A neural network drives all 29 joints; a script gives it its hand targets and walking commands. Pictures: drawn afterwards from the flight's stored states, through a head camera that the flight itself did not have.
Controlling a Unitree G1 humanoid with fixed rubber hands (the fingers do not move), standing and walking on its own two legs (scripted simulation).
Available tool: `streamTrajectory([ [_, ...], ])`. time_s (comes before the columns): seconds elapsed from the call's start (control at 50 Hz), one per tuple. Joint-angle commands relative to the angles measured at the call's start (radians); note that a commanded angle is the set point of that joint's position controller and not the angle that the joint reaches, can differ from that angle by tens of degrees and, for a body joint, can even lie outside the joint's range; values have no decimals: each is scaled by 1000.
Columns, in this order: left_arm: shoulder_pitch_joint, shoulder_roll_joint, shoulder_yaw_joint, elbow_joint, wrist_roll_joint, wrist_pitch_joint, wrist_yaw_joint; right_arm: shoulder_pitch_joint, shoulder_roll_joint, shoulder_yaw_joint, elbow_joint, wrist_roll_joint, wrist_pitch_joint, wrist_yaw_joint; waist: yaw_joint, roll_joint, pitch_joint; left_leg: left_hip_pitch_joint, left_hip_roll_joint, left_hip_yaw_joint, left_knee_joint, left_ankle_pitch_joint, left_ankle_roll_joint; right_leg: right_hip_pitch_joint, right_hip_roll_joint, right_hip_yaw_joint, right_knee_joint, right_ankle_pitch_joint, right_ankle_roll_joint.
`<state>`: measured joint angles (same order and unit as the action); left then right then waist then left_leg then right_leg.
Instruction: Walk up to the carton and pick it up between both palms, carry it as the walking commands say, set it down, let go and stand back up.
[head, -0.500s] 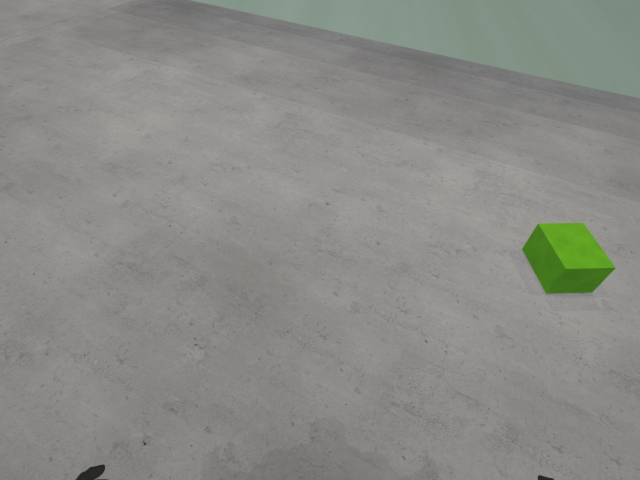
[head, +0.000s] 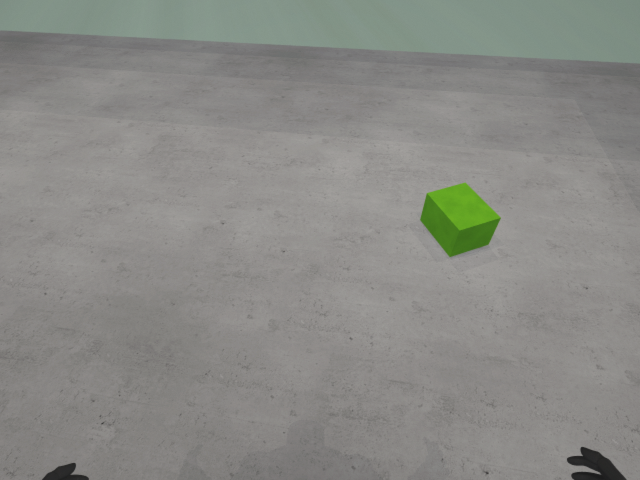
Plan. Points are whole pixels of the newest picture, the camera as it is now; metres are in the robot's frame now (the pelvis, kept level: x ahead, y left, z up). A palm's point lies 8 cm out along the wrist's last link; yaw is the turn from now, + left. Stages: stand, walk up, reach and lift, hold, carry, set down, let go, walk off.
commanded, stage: walk up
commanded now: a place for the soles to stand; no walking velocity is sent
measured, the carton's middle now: (457, 218) +1.26 -0.50 -0.68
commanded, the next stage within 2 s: none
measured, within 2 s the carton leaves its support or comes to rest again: neither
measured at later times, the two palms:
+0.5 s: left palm (245, 251) +0.50 +0.17 -0.05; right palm out of the picture +0.07 -0.40 -0.05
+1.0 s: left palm (262, 229) +0.60 +0.16 -0.09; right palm out of the picture +0.33 -0.46 -0.04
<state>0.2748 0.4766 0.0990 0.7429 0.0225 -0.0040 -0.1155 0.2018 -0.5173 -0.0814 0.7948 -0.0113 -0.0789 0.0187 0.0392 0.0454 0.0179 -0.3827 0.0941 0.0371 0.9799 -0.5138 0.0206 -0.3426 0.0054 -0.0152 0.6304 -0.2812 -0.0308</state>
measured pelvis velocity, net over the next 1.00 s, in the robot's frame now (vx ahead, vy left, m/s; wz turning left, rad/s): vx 0.39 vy -0.11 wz -0.47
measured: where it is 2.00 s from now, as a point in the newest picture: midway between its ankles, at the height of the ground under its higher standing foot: (430, 344)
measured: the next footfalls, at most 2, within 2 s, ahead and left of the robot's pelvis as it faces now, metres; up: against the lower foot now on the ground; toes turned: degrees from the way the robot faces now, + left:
left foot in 0.14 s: +0.17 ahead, +0.11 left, +0.00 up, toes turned -3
right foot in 0.52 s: +0.29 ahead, -0.21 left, +0.00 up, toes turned -20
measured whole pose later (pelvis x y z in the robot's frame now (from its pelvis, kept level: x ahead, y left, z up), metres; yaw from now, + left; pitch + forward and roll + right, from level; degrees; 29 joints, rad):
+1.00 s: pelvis +0.39 -0.11 +0.00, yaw -27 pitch -1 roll +1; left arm 0.35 0.49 0.08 0.76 0.01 -0.06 -0.06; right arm 0.30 -0.48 -0.08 0.71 -0.01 -0.13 0.03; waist 0.01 -0.07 0.04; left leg -0.33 0.06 0.14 0.61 -0.25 0.02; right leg -0.47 0.00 0.07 1.05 -0.38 -0.01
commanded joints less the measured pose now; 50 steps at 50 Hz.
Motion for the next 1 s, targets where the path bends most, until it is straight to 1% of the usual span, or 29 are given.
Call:
streamTrajectory([
  [0.0, -15, 240, 59, -80, 11, -21, 5, 71, -172, -46, -50, -3, -23, -1, -20, -225, -12, -62, -28, 4, -155, 13, -7, 66, -185, 370, -344, -194, -210],
  [0.06, -36, 229, 54, -110, 5, -24, -2, 65, -150, -43, -76, -9, -35, -1, -23, -215, 4, 7, -43, 19, -275, 134, -4, 6, -185, 375, -350, -235, -208],
  [0.08, -64, 227, 51, -122, 2, -22, -2, 95, -147, -46, -73, -11, -42, -2, -45, -203, 5, 81, -53, 26, -331, 189, 1, -50, -169, 352, -323, -255, -195],
  [0.12, -112, 169, 31, -148, 0, -20, -2, 259, -174, -69, -37, -23, -61, -17, -146, -103, -13, 402, -67, -13, -436, 231, 26, -303, -81, 281, -113, -334, -123],
  [0.14, -134, 102, 15, -172, -4, -28, 3, 375, -254, -90, -27, -41, -71, -32, -216, 120, -15, 487, 128, -325, -634, -102, 58, -457, 75, 218, 206, -310, -63],
  [0.16, -113, 105, 9, -190, 5, -32, 20, 323, -319, -98, -64, -38, -78, -36, -170, 177, 15, 412, 419, -762, -831, -355, 146, -558, 90, 213, 471, -217, -9],
  [0.18, -59, 195, 26, -146, 13, -31, 30, 192, -299, -86, -98, -5, -81, -35, -86, 5, 53, 290, 427, -701, -835, -351, 174, -508, 9, 281, 534, -98, 9],
  [0.2, -13, 216, 38, -106, 5, -37, 24, 106, -254, -72, -115, 1, -79, -28, -43, 1, 81, 229, 349, -543, -809, -244, 178, -446, -30, 233, 515, -48, 24],
  [0.24, -9, 200, 44, -85, 2, -42, 12, 97, -203, -53, -117, -7, -78, -22, -46, 65, 92, 200, 247, -294, -781, 36, 173, -363, -78, 171, 402, -10, 45],
  [0.28, -58, 152, 35, -89, -4, -36, -4, 175, -210, -51, -96, -14, -79, -16, -81, 107, 71, 231, 214, -135, -742, 334, 163, -304, -75, 111, 299, 16, 42],
  [0.34, -169, 108, 20, -119, -8, -32, -16, 230, -229, -56, -93, -17, -72, -16, -110, 104, 41, 276, 195, 3, -681, 565, 149, -253, -60, 20, 144, 40, 24],
  [0.4, -237, 93, 17, -131, -13, -28, -25, 221, -248, -58, -94, -22, -55, -14, -115, 114, 33, 263, 198, 51, -672, 553, 142, -157, -26, -65, 23, 58, -2],
  [0.44, -212, 100, 25, -117, -17, -26, -21, 195, -253, -55, -97, -20, -43, -14, -85, 115, 16, 228, 211, 71, -615, 554, 134, -40, 5, -87, -29, 65, -24],
  [0.48, -47, 150, 52, -63, -16, -32, 2, 195, -211, -38, -107, -18, -34, -15, 9, -5, -83, 110, 160, 154, -300, 682, 101, 289, 58, -93, -121, 71, -59],
  [0.5, 119, 227, 86, -33, -10, -36, 22, 203, -148, -19, -136, -14, -34, -17, 92, -152, -164, -76, 106, 154, 28, 551, 65, 497, -64, 115, -158, -61, -111],
  [0.52, 133, 310, 103, -67, -17, -40, 42, 221, -91, 5, -175, 8, -40, -13, 80, -360, -201, -376, -38, 82, 253, -8, 4, 621, -344, 597, -257, -106, -236],
  [0.54, 89, 318, 102, -89, -44, -40, 53, 163, -188, -12, -163, 21, -37, -21, 78, -191, -184, -410, 0, -60, 311, 46, 16, 554, -371, 638, -284, -76, -295],
  [0.58, 13, 227, 77, -117, -40, -53, 68, 170, -187, -17, -128, 15, -39, -19, 10, -80, -76, -359, 63, -85, 211, 117, 14, 367, -303, 424, -270, 134, -257],
  [0.62, -33, 191, 64, -132, -25, -63, 67, 251, -174, -22, -83, 2, -35, -7, -40, -133, -52, -224, 64, -47, 40, 125, -7, 226, -208, 265, -246, 292, -219],
  [0.68, 6, 197, 60, -131, -13, -77, 53, 198, -131, -19, -106, -7, -31, 10, -25, -181, -25, -156, 41, 0, -124, 168, -21, 120, -207, 260, -269, 230, -239],
  [0.76, -23, 203, 47, -135, -14, -76, 40, 124, -118, -31, -112, -4, -39, 27, -29, -191, 15, 40, -13, 46, -317, 337, -13, -62, -182, 251, -300, -100, -183],
  [0.8, -23, 173, 28, -132, -8, -71, 40, 175, -136, -51, -87, -11, -46, 26, -68, -133, 19, 227, -51, 39, -368, 338, -3, -183, -150, 245, -234, -264, -152],
  [0.82, -25, 151, 16, -133, -6, -73, 43, 251, -155, -63, -65, -17, -51, 18, -118, -77, -3, 363, -57, 17, -394, 272, 15, -255, -115, 220, -102, -226, -131],
  [0.84, -20, 103, 2, -139, -9, -79, 48, 367, -203, -79, -46, -27, -62, 5, -192, 86, -42, 488, 82, -213, -526, 51, 68, -356, -17, 165, 224, -149, -84],
  [0.86, 36, 94, 1, -144, -10, -79, 62, 387, -298, -101, -70, -21, -68, -1, -176, 217, -72, 493, 388, -710, -730, -224, 215, -485, 80, 98, 509, -270, -17],
  [0.88, 61, 195, 18, -99, -7, -74, 76, 286, -279, -97, -94, 8, -64, -4, -122, 29, -48, 403, 397, -700, -747, -293, 253, -466, 27, 214, 603, -185, -4],
  [0.9, 61, 213, 25, -75, -11, -76, 73, 208, -247, -83, -111, 14, -58, -1, -90, 12, 16, 312, 351, -576, -736, -212, 248, -456, -14, 195, 608, -128, 8],
  [0.96, 119, 180, 29, -27, -11, -75, 51, 130, -185, -56, -122, 1, -52, 1, -51, 88, 54, 139, 225, -232, -716, 69, 187, -286, -80, 121, 382, -80, 29],
  [0.98, 112, 155, 28, -25, -12, -72, 41, 136, -196, -56, -123, -7, -53, 6, -50, 121, 46, 97, 208, -172, -713, 94, 189, -228, -83, 80, 323, -86, 33],
])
